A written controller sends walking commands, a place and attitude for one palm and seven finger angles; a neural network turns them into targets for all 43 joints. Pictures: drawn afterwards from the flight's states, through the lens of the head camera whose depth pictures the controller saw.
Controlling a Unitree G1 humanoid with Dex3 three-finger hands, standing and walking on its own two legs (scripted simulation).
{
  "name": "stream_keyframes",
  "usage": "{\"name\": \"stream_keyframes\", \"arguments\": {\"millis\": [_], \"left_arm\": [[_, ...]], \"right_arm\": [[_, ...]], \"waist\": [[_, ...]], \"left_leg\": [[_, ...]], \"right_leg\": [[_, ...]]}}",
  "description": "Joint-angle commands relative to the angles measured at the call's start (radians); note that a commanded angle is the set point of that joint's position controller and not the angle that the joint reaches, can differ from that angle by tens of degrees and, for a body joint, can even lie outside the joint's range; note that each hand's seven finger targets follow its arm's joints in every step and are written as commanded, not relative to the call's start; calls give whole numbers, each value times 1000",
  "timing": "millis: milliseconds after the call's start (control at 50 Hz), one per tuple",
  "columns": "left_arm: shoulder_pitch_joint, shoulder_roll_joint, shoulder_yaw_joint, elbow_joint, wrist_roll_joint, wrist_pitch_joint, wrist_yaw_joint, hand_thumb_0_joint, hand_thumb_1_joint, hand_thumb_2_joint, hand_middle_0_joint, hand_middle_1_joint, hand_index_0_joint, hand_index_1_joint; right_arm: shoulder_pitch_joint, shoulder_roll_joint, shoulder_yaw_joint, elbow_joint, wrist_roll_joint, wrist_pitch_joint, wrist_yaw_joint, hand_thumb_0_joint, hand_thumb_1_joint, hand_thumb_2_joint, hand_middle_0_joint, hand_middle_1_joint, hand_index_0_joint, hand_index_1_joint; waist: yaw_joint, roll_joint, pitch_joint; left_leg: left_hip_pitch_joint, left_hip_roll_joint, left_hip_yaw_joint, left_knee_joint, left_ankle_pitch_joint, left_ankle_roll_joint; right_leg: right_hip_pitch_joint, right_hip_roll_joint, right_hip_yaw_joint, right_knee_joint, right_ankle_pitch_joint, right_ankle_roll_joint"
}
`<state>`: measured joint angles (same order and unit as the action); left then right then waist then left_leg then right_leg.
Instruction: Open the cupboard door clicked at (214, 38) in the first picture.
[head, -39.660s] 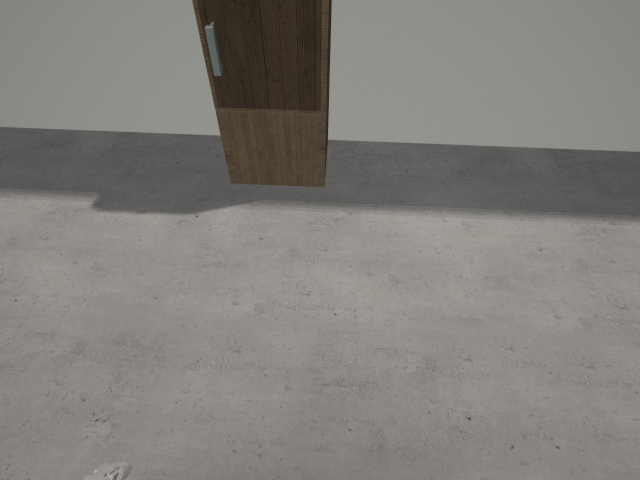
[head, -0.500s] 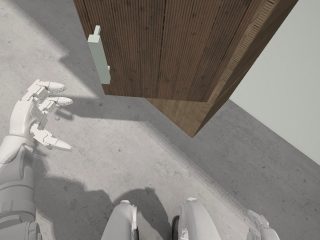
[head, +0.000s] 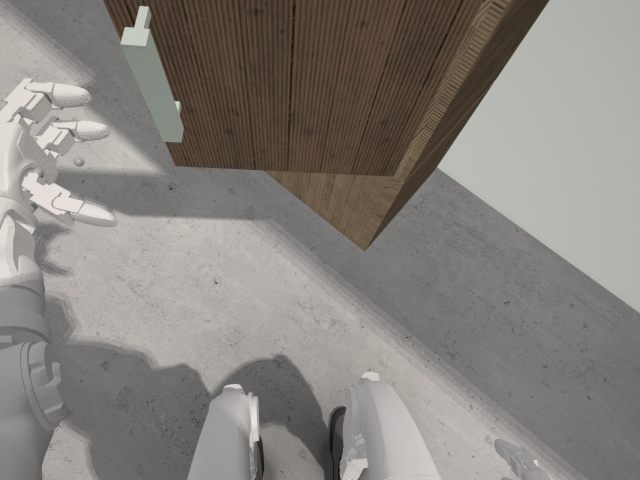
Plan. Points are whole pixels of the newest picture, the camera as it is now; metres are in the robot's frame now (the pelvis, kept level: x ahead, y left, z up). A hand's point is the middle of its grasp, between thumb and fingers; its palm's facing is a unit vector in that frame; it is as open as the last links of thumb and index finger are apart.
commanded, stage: move the hooked fingers beside the handle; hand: left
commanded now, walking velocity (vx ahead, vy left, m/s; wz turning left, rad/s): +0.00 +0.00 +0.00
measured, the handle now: (160, 80) +0.60 +0.20 +0.03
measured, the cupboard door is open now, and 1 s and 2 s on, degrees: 40 40 40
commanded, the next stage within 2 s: slide the fingers in behind the handle in 1.28 s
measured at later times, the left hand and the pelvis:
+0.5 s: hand (107, 99) +0.56 +0.25 +0.04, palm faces -0.04 -1.00 -0.02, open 13.9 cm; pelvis -0.01 +0.01 -0.02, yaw -2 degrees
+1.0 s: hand (107, 99) +0.55 +0.25 +0.04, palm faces -0.04 -1.00 -0.01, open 14.0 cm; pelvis +0.01 +0.01 +0.00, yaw -2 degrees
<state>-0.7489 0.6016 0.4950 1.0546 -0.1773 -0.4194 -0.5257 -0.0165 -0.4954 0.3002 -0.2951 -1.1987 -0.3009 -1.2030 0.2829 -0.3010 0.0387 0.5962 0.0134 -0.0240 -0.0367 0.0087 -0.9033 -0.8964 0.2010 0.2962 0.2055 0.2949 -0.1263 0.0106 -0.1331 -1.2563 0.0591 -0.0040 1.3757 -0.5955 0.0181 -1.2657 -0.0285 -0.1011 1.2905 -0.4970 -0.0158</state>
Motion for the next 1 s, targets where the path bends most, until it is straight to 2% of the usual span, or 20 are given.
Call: {"name": "stream_keyframes", "arguments": {"millis": [0,80,160,220,300,320,360,440,480,520,560,600,660,700,740,840,860,940,960,980], "left_arm": [[-431,308,29,-166,2,-55,14,0,-500,300,-300,-1200,-300,-1200],[-496,324,29,-146,20,-47,36,0,-500,300,-300,-1200,-300,-1200],[-545,405,65,-110,50,-36,56,0,-500,300,-300,-1200,-300,-1200],[-600,390,36,-83,64,-27,67,0,-500,300,-300,-1200,-300,-1200],[-681,452,49,-45,95,-11,83,0,-500,300,-300,-1200,-300,-1200],[-717,435,31,-53,92,-12,81,0,-500,300,-300,-1200,-300,-1200],[-716,497,66,-34,106,-1,82,0,-500,300,-300,-1200,-300,-1200],[-790,485,31,6,133,27,87,0,-500,300,-300,-1200,-300,-1200],[-795,538,59,-13,143,33,90,0,-500,300,-300,-1200,-300,-1200],[-728,507,58,-23,143,38,85,0,-500,300,-300,-1200,-300,-1200],[-680,529,95,-60,128,44,78,0,-500,300,-300,-1200,-300,-1200],[-660,524,97,-81,121,54,73,0,-500,300,-300,-1200,-300,-1200],[-663,531,115,-189,108,41,79,0,-500,300,-300,-1200,-300,-1200],[-648,509,116,-234,97,30,86,0,-500,300,-300,-1200,-300,-1200],[-627,449,86,-239,86,28,89,0,-500,300,-300,-1200,-300,-1200],[-639,348,12,-141,91,32,103,0,-500,300,-300,-1200,-300,-1200],[-641,347,13,-116,94,30,109,0,-500,300,-300,-1200,-300,-1200],[-639,337,-1,-56,102,5,120,0,-500,300,-300,-1200,-300,-1200],[-630,386,31,-51,104,-2,122,0,-500,300,-300,-1200,-300,-1200],[-627,377,19,-39,108,-4,122,0,-500,300,-300,-1200,-300,-1200]], "right_arm": [[159,-187,-62,-46,-7,-4,-10,0,-900,-900,200,300,200,300],[177,-192,-59,-41,-13,10,-6,0,-900,-900,200,300,200,300],[192,-195,-45,-46,-19,25,-5,0,-900,-900,200,300,200,300],[202,-195,-37,-49,-21,33,-1,0,-900,-900,200,300,200,300],[223,-206,-26,-45,-27,47,-3,0,-900,-900,200,300,200,300],[229,-205,-24,-44,-29,45,-2,0,-900,-900,200,300,200,300],[242,-211,-20,-46,-31,54,-2,0,-900,-900,200,300,200,300],[266,-215,-11,-41,-37,66,0,0,-900,-900,200,300,200,300],[282,-217,-8,-45,-43,73,2,0,-900,-900,200,300,200,300],[297,-214,-14,-51,-46,82,11,0,-900,-900,200,300,200,300],[297,-213,-19,-57,-46,96,17,0,-900,-900,200,300,200,300],[298,-209,-21,-61,-42,105,21,0,-900,-900,200,300,200,300],[298,-204,-28,-60,-41,109,27,0,-900,-900,200,300,200,300],[298,-200,-36,-52,-40,106,31,0,-900,-900,200,300,200,300],[302,-196,-42,-40,-37,104,35,0,-900,-900,200,300,200,300],[295,-187,-40,-16,-39,100,31,0,-900,-900,200,300,200,300],[295,-189,-40,-13,-39,100,29,0,-900,-900,200,300,200,300],[279,-185,-33,-23,-42,100,28,0,-900,-900,200,300,200,300],[275,-189,-29,-31,-41,103,26,0,-900,-900,200,300,200,300],[269,-186,-27,-39,-41,105,26,0,-900,-900,200,300,200,300]], "waist": [[-27,162,-528],[-45,176,-551],[-50,187,-569],[-77,194,-538],[-99,208,-535],[-113,228,-553],[-104,247,-586],[-142,249,-567],[-126,290,-611],[-109,328,-660],[-90,315,-679],[-90,276,-657],[-78,325,-695],[-74,319,-716],[-85,319,-680],[-110,297,-556],[-118,264,-536],[-121,254,-507],[-110,243,-506],[-114,233,-510]], "left_leg": [[337,-33,-58,-153,397,17],[349,-30,-69,-144,398,16],[303,-30,-66,-131,390,20],[294,-26,-75,-126,375,23],[272,-21,-86,-118,350,22],[288,-22,-89,-111,366,24],[287,-20,-87,-101,389,22],[283,-12,-105,-88,395,22],[302,-12,-108,-84,426,17],[392,-6,-125,-90,528,4],[399,-2,-116,-89,561,1],[369,-2,-108,-98,541,9],[437,2,-114,-112,597,3],[474,3,-122,-121,630,-1],[526,8,-129,-133,661,-7],[496,4,-124,-152,580,-5],[475,1,-121,-150,564,-2],[427,-6,-106,-140,539,2],[396,-8,-99,-136,535,4],[372,-12,-93,-131,524,8]], "right_leg": [[249,48,64,-135,231,-6],[210,51,57,-131,213,-4],[229,53,61,-121,217,-4],[185,59,53,-117,195,-6],[152,59,48,-109,171,-4],[133,61,45,-102,180,-5],[148,60,48,-99,197,-4],[85,63,33,-85,192,-4],[101,63,31,-78,207,-6],[77,66,19,-66,241,-13],[118,67,25,-76,277,-7],[158,70,27,-88,288,-4],[166,70,30,-98,312,-5],[179,72,28,-107,326,-6],[143,74,22,-125,317,-5],[100,72,17,-147,264,-6],[104,72,17,-150,265,-5],[114,73,23,-143,268,-10],[144,73,26,-138,277,-11],[161,74,30,-134,284,-10]]}}
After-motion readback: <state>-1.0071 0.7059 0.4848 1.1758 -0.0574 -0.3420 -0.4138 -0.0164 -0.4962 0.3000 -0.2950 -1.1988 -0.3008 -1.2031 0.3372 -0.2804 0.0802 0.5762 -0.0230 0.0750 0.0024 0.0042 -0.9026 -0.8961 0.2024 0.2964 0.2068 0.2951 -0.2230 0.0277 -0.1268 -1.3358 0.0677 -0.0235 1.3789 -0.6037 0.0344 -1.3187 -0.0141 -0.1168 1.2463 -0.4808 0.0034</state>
